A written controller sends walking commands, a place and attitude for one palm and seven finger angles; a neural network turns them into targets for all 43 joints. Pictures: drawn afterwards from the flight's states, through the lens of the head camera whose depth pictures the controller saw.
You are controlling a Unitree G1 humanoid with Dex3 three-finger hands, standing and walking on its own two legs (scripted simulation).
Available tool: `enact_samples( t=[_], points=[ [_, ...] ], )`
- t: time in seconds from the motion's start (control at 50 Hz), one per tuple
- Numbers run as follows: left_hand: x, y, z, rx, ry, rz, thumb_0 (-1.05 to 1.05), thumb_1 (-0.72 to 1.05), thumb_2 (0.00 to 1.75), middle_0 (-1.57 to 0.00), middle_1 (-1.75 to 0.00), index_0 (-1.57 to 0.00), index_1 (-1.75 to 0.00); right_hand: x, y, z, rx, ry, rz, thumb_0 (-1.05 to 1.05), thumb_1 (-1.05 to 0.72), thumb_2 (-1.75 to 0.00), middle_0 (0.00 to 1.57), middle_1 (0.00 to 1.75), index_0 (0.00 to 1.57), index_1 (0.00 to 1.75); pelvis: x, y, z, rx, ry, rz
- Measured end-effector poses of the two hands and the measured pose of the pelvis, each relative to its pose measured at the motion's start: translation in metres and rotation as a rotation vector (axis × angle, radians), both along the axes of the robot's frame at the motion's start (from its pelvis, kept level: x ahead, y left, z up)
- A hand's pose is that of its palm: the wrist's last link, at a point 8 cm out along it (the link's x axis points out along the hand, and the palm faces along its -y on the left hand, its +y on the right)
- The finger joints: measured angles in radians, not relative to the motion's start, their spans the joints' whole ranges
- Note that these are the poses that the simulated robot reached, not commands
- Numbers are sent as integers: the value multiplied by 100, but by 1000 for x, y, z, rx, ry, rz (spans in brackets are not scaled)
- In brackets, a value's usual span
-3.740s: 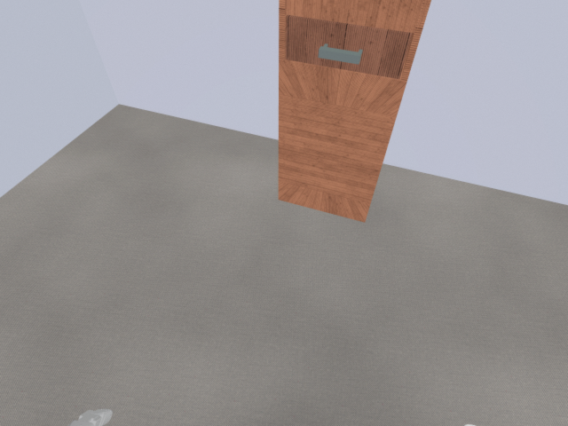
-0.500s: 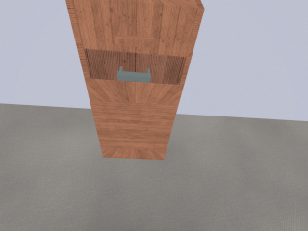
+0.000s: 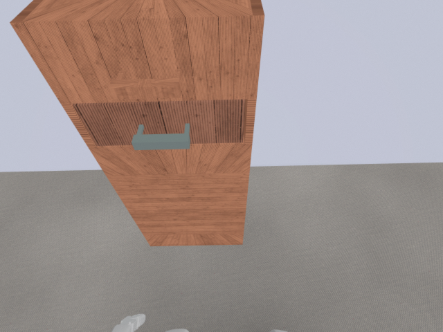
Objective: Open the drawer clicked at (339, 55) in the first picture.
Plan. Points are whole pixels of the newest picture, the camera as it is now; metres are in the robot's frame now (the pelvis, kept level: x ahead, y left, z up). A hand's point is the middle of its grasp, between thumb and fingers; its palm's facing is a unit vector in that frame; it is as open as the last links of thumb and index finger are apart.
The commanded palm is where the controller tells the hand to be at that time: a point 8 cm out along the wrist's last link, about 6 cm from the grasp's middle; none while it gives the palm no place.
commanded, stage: come to a stop and stand still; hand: left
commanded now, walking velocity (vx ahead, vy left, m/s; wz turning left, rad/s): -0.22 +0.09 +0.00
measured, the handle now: (162, 134) +0.53 +0.15 +0.02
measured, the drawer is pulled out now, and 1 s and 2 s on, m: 0.00 0.00 0.00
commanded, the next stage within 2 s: look again from close up in 1.10 s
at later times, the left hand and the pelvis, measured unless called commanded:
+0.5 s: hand out of the picture -0.03 +0.23 -0.16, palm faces +0.04 -0.98 -0.20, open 7.4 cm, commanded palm none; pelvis -0.01 +0.04 +0.02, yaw -1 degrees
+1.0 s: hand out of the picture -0.04 +0.14 -0.16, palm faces +0.03 -0.98 -0.17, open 7.3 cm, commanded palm none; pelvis -0.03 -0.02 +0.01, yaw +0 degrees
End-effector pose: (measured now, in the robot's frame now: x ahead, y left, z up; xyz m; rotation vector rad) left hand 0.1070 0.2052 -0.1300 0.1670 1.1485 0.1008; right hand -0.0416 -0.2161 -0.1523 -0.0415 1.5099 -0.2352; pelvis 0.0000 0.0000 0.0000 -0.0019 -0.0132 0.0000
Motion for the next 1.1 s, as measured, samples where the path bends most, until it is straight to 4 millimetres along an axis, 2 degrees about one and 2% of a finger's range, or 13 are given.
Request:
enact_samples(
  t=[0.08, 0.14, 0.2, 0.26, 0.4, 0.46, 0.52, 0.66, 0.76, 0.86, 0.98, 1.1],
  points=[
    [-6, 14, 1, 11, 4, 39, -2, 92, 90, -20, -30, -20, -30, 62, -14, 7, -46, -130, 76, 0, -91, -90, 19, 30, 19, 30, -4, 5, 2, -2, 6, 8],
    [-18, 31, -4, 18, 21, 54, -1, 92, 90, -21, -30, -20, -30, 101, -14, 16, -80, -232, 121, 0, -91, -90, 19, 30, 19, 30, -8, 13, 1, -8, 8, 12],
    [-33, 52, -14, 17, 41, 72, -1, 91, 90, -20, -30, -20, -30, 125, -7, 25, -111, -321, 159, 0, -91, -90, 19, 30, 19, 30, -12, 24, -4, -19, 5, 14],
    [-52, 70, -21, 13, 79, 96, 0, 91, 90, -20, -30, -20, -30, 131, 6, 32, -126, -362, 192, 0, -91, -90, 19, 30, 19, 30, -14, 33, -6, -20, 1, 11],
    [-111, 86, -8, 10, 220, 126, 0, 91, 90, -20, -29, -20, -30, 118, 33, 47, -93, -319, 209, 0, -91, -90, 20, 30, 20, 30, -10, 40, 14, -25, 24, 4],
    [-134, 83, -5, 10, 297, 123, 0, 91, 90, -20, -29, -19, -30, 109, 32, 47, -93, -310, 175, 0, -92, -90, 20, 30, 20, 30, -9, 40, 18, -25, 27, -5],
    [-146, 75, -2, 9, 345, 110, 0, 91, 90, -20, -29, -19, -30, 95, 26, 43, -89, -282, 147, -1, -93, -90, 20, 30, 20, 30, -11, 36, 18, -21, 23, -11],
    [-145, 40, -3, 18, 308, 83, 0, 91, 90, -20, -29, -20, -30, 42, 3, 19, -43, -168, 86, 0, -92, -90, 20, 30, 20, 30, -20, 17, 11, 11, 1, -15],
    [-135, 12, 0, -1, 255, 66, 0, 91, 90, -20, -29, -20, -30, 6, -1, 13, 0, -92, 70, 0, -92, -90, 20, 30, 20, 30, -24, 3, 14, 10, -14, -7],
    [-138, -1, 0, 4, 253, 68, 2, 93, 90, -20, -30, -20, -30, -23, -1, 12, 32, -32, 53, 0, -91, -90, 20, 30, 20, 30, -26, -10, 14, 10, -21, -6],
    [-147, -17, -1, -10, 267, 85, 1, 92, 90, -20, -30, -20, -30, -42, -2, 11, 52, 22, 45, 0, -91, -90, 20, 30, 20, 30, -27, -21, 13, 7, -18, -1],
    [-157, -31, -4, -34, 301, 101, 0, 91, 90, -20, -29, -20, -30, -39, -6, 13, 48, 29, 48, 0, -91, -90, 20, 30, 20, 30, -24, -26, 13, 6, -11, 1]
  ],
)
